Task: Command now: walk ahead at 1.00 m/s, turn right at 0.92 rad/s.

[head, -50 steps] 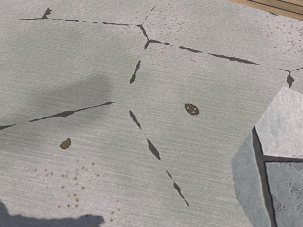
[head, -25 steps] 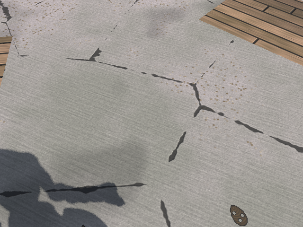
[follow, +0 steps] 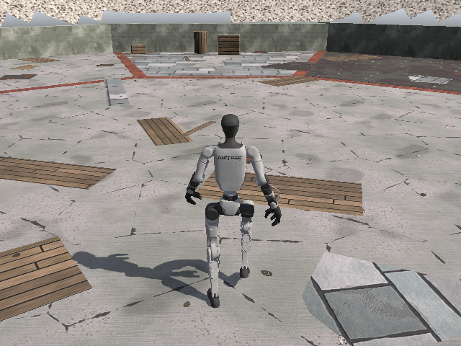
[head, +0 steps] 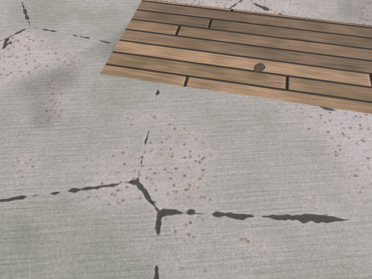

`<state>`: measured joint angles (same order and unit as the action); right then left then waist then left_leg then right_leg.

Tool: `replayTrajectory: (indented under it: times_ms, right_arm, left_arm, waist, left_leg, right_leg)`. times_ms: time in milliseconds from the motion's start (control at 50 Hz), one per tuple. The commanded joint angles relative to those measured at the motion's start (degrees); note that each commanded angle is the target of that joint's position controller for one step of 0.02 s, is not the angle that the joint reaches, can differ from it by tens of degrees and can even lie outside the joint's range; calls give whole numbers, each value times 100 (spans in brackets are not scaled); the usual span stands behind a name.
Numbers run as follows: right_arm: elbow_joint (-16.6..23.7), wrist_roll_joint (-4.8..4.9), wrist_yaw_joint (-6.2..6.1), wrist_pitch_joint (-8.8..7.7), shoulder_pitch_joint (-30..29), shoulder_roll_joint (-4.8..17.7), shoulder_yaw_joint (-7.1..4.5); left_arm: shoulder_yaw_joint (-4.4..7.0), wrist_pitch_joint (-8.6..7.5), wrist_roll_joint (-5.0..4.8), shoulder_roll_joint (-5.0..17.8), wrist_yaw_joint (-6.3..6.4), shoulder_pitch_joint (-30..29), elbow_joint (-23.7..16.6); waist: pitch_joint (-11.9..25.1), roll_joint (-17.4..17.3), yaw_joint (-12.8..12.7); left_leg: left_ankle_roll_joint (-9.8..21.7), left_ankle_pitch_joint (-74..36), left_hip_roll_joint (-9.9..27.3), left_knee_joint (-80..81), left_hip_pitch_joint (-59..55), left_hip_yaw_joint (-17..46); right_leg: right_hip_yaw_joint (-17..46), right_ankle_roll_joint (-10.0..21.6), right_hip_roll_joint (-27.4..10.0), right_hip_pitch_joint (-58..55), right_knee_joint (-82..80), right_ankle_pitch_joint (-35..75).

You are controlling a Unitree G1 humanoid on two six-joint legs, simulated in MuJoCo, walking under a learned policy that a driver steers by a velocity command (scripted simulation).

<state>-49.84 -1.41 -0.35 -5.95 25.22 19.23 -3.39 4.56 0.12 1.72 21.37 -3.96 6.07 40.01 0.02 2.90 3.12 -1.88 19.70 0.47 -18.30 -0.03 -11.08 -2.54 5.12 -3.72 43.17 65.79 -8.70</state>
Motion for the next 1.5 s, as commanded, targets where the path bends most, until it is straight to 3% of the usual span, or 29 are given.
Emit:
replayTrajectory:
  times_ms: [20,140,160,180,200,220,260,320,400,500,560,580,600,620,660,820,920,960,980,1000,1060,1200,1300,1380,1400,1420,1440,1460,1500]
  right_arm:
    - [387,19,4,-188,-685,148,73]
    - [518,-30,-183,68,-425,1094,-128]
    - [618,-75,-142,123,-609,1163,-143]
    - [547,-185,-19,166,-478,633,-50]
    - [1168,-105,18,104,-77,275,70]
    - [1494,-108,7,-31,-898,632,71]
    - [1409,-132,-3,-119,-1122,634,111]
    - [1374,-312,-5,227,-861,471,164]
    - [1953,-161,117,288,-2233,60,315]
    - [1996,17,125,233,-2497,275,264]
    - [1462,32,-72,195,-342,934,-48]
    - [1276,-116,-215,166,855,1343,-203]
    - [1371,-303,-200,159,481,1676,-239]
    - [1472,-248,-149,213,-319,1379,-277]
    - [1331,-178,-56,231,-693,492,-77]
    - [593,72,111,-8,-408,496,-56]
    - [436,130,212,-12,-82,1030,-199]
    - [358,162,187,23,30,1054,-205]
    - [484,152,177,7,-2,619,-90]
    - [740,306,144,41,478,-150,59]
    - [757,128,193,235,-484,289,-31]
    - [1230,-34,470,594,-1603,-165,70]
    - [1570,6,654,544,-2551,-98,198]
    - [880,65,473,521,-380,516,-51]
    - [638,-9,348,483,560,751,-196]
    - [578,63,183,527,297,1151,-319]
    - [819,-96,147,664,-18,1941,-510]
    - [929,-3,103,678,66,1776,-537]
    - [774,52,65,587,-312,1288,-428]
  left_arm:
    - [-290,-40,-6,-368,-190,-578,-704]
    - [-121,-74,-50,271,-84,1052,-95]
    - [12,-138,14,488,30,2144,194]
    - [171,-105,-75,833,216,2101,334]
    - [335,45,90,1643,287,1597,90]
    - [383,83,-2,1561,340,1860,-52]
    - [269,9,-73,1034,388,1391,115]
    - [98,-260,-129,601,414,1085,82]
    - [135,-450,-125,603,356,1105,94]
    - [254,-442,-200,800,331,1495,219]
    - [321,-439,-92,1188,329,1133,182]
    - [144,-520,-85,545,321,1016,43]
    - [-85,-521,-340,-260,311,1533,-326]
    - [-134,-423,-217,98,375,1500,-249]
    - [-117,-340,53,268,233,924,-131]
    - [-477,-346,144,-82,-72,-649,-963]
    - [-380,-404,34,194,41,-469,-788]
    - [-190,-450,162,459,254,1031,-289]
    - [-31,-482,293,918,393,2030,-216]
    - [49,-456,396,1309,464,2122,-244]
    - [-121,-475,127,248,440,1084,-186]
    - [-198,-776,-61,-235,389,1274,399]
    - [-127,-801,-46,194,468,1433,602]
    - [62,-481,10,925,601,1342,348]
    - [61,-443,66,930,552,1253,299]
    - [-135,-439,165,83,418,1328,328]
    - [-189,-531,10,30,390,1539,-380]
    - [-200,-666,86,344,417,775,-569]
    - [-260,-748,100,278,440,683,-476]
  waist:
    - [-630,-664,-431]
    - [595,-796,-1427]
    - [896,-765,-1888]
    - [773,75,-1535]
    - [1308,1310,-775]
    - [1597,249,-1214]
    - [7,-791,-572]
    - [-354,-759,27]
    - [-744,-463,-237]
    - [-234,-114,-576]
    - [1011,-290,681]
    - [1672,-864,1100]
    - [2276,-2849,334]
    - [1672,-2329,109]
    - [443,-764,74]
    - [-619,-746,-395]
    - [-269,-655,-536]
    - [751,-434,-1247]
    - [1463,171,-1651]
    - [2119,1342,-1169]
    - [294,167,-745]
    - [-532,155,-254]
    - [-749,-154,-231]
    - [739,176,889]
    - [1004,100,1265]
    - [646,-969,765]
    - [1524,-2062,239]
    - [1492,-693,539]
    - [127,224,-79]
  left_leg:
    - [412,-3065,1125,1170,679,26]
    - [250,-8746,1402,-2144,212,-368]
    - [282,-7408,1461,-3815,1054,-226]
    - [235,-1538,563,-5914,2352,-160]
    - [-84,1146,-186,-7925,4586,461]
    - [-6,576,-15,-7775,5207,1515]
    - [77,5,475,-6471,4835,1501]
    - [-223,449,751,-5400,3741,1552]
    - [-333,-1292,681,-3118,2874,1212]
    - [-68,-2348,182,-1444,1849,1253]
    - [72,-949,-57,-1375,-483,1170]
    - [233,868,1015,-1300,-1828,2213]
    - [650,2731,2659,160,-2571,5575]
    - [853,3539,2628,553,-1827,6212]
    - [903,2022,1924,388,-326,4347]
    - [1215,-538,993,1343,1617,2440]
    - [1084,-3549,1074,772,1361,2030]
    - [891,-4095,585,-1672,1712,1694]
    - [816,-2352,209,-3668,2733,1501]
    - [781,842,-242,-5507,4019,1513]
    - [778,-445,398,-5621,4566,1523]
    - [585,-1346,731,-4874,4805,1226]
    - [1001,-2371,116,-2612,3286,114]
    - [1455,-1160,-837,-2599,759,22]
    - [1645,-1055,-747,-2045,-559,590]
    - [1827,-523,112,-1995,-1142,1798]
    - [3006,-298,1265,-863,-2700,5120]
    - [2827,268,1332,34,-2512,5729]
    - [2323,-314,1025,421,-631,4859]
  right_leg:
    - [-187,112,-103,-271,-1244,847]
    - [-816,750,1145,-3434,-2096,151]
    - [-239,1008,1044,-4820,-2705,138]
    - [611,1139,486,-5630,-2801,-510]
    - [3676,2172,-837,-6955,-3474,-338]
    - [4734,2285,-1019,-6917,-4577,-1375]
    - [3908,1666,-684,-4960,-5264,-1135]
    - [3001,1679,-121,-3018,-5334,-61]
    - [2385,1333,520,-1689,-5636,354]
    - [2636,782,352,-2862,-5069,1868]
    - [2428,350,580,-3034,-2275,3378]
    - [2015,261,917,-2111,-277,1766]
    - [1369,120,1514,-555,1236,-2061]
    - [1058,184,909,128,1716,-1492]
    - [897,153,401,-59,1186,-760]
    - [472,-338,-19,-774,-2011,177]
    - [101,-262,437,-2838,-3099,242]
    - [80,-170,522,-4894,-3307,-139]
    - [1445,-49,-808,-6120,-3575,-1875]
    - [4183,230,-2301,-6693,-4670,-4022]
    - [2817,293,-1641,-4775,-5163,-2225]
    - [-7,23,-1043,-3948,-5831,932]
    - [-1319,-265,-697,-3871,-5892,3746]
    - [-1250,-296,-1049,-4299,-2334,7571]
    - [-1137,-331,-1016,-3414,-643,5948]
    - [-1014,-429,-56,-1875,1555,-493]
    - [-107,-730,731,351,3276,-2188]
    - [727,-611,368,844,2961,-1532]
    - [695,-566,-72,369,1747,-1031]
